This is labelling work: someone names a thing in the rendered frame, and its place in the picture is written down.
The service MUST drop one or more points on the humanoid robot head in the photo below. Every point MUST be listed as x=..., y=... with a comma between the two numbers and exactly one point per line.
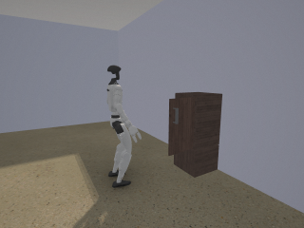
x=114, y=70

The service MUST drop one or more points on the right robot upper arm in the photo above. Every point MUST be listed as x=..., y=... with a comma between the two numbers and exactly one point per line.
x=117, y=89

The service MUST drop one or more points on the robot torso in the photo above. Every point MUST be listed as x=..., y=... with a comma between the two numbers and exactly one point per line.
x=110, y=98

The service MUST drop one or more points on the handle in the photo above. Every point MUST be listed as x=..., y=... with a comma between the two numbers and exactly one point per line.
x=176, y=115

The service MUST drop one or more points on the robot right forearm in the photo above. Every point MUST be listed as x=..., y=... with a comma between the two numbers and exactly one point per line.
x=122, y=115

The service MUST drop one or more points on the robot right hand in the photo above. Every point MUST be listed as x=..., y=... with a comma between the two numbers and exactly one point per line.
x=133, y=131

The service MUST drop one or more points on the cupboard door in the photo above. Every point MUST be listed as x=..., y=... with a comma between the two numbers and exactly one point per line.
x=181, y=134

